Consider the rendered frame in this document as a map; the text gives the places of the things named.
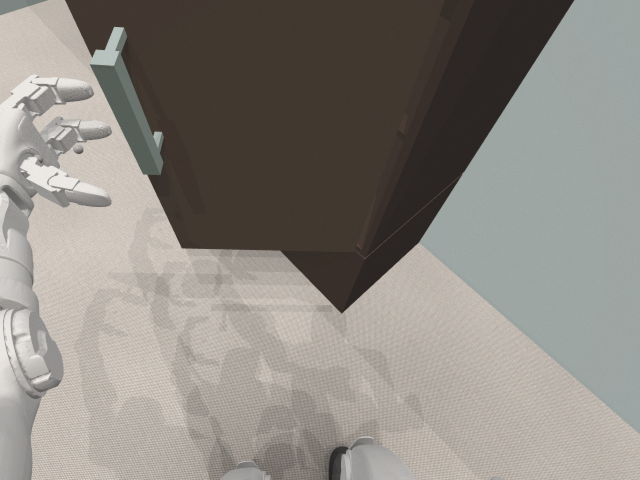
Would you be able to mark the right robot foot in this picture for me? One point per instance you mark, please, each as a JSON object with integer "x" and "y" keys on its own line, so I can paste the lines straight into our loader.
{"x": 335, "y": 463}

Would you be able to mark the cupboard door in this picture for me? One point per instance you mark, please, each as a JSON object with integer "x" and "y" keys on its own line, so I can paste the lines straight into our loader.
{"x": 278, "y": 116}

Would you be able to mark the robot left forearm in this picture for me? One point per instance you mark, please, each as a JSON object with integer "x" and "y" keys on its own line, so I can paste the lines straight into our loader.
{"x": 16, "y": 257}

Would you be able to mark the robot left upper arm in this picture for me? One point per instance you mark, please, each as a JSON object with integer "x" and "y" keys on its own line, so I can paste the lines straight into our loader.
{"x": 30, "y": 364}

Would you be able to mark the robot left hand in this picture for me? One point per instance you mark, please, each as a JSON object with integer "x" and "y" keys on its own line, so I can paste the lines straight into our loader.
{"x": 20, "y": 141}

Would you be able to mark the robot left shin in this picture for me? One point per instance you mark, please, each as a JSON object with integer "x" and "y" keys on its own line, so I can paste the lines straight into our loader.
{"x": 247, "y": 464}

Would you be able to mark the handle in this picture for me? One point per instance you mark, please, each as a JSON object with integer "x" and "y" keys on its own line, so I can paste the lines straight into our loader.
{"x": 114, "y": 80}

